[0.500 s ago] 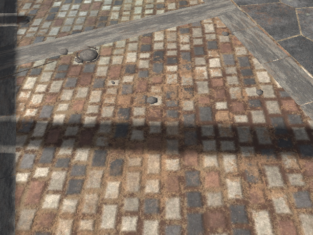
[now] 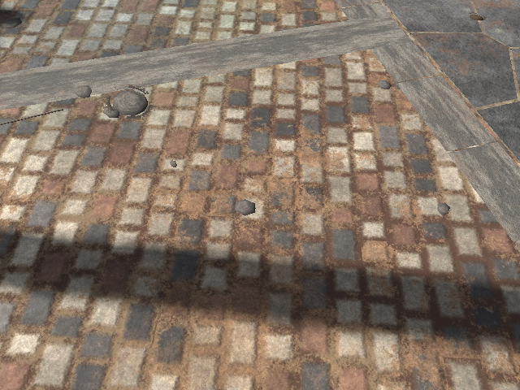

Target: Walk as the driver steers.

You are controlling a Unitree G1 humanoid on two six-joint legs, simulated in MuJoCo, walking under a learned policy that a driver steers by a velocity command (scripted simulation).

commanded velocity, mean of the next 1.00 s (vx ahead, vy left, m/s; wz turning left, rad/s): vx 0.50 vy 0.00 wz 0.30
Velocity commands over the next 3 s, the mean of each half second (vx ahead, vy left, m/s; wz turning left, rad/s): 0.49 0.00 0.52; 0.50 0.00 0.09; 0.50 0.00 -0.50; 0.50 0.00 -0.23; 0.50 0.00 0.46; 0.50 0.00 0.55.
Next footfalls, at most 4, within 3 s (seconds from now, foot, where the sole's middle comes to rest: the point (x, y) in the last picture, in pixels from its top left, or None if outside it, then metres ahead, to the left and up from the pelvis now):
0.28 right None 0.35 -0.12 -0.78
0.80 left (196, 370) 0.53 0.17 -0.78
1.34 right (238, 261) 0.85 0.07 -0.78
1.88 left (197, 179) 1.17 0.21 -0.78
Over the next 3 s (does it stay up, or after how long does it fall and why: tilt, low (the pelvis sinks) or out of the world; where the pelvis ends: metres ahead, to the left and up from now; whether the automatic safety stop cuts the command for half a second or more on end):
stays up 1.56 0.22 -0.02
